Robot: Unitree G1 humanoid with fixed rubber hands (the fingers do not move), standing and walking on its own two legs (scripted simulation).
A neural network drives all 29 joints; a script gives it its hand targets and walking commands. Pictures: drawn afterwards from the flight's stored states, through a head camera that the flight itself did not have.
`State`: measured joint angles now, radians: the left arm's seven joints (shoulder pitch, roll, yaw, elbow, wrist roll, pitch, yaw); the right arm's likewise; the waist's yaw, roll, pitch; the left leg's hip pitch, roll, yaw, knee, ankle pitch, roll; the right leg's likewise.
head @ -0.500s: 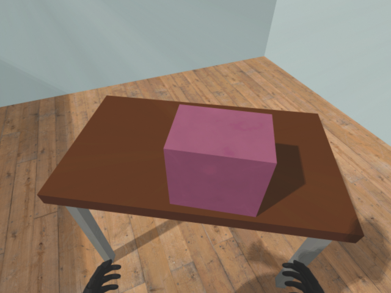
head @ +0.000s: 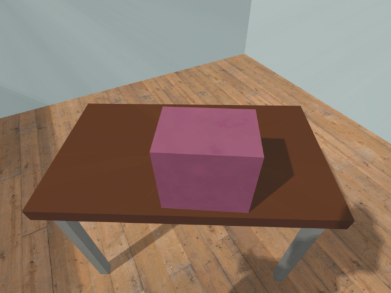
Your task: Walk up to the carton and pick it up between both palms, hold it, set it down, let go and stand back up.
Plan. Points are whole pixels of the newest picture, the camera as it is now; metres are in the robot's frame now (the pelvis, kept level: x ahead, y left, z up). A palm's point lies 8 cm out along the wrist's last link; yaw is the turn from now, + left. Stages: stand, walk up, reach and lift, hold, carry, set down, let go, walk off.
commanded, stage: stand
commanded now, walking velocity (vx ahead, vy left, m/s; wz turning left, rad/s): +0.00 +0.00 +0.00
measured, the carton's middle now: (206, 160) +0.48 -0.03 -0.02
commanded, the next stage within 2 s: none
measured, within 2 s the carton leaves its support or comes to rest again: neither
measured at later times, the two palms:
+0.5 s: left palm out of the picture +0.06 +0.25 -0.12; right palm out of the picture +0.03 -0.24 -0.13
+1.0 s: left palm out of the picture +0.04 +0.24 -0.13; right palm out of the picture -0.03 -0.21 -0.14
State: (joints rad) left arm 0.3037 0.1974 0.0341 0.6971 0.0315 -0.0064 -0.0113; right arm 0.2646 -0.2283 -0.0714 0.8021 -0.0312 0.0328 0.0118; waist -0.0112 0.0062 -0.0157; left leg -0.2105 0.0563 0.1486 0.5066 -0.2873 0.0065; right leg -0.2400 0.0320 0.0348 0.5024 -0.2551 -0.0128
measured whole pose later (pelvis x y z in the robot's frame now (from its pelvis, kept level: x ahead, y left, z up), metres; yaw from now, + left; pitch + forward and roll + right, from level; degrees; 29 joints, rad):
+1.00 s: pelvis +0.01 +0.02 +0.00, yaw -3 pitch -2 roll +0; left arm 0.30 0.14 0.03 1.01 0.02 0.00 0.04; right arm 0.34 -0.16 -0.05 1.07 -0.02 0.02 -0.04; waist -0.02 0.01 0.03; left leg -0.11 0.03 0.21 0.42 -0.27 0.03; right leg -0.18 0.01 0.10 0.46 -0.24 0.02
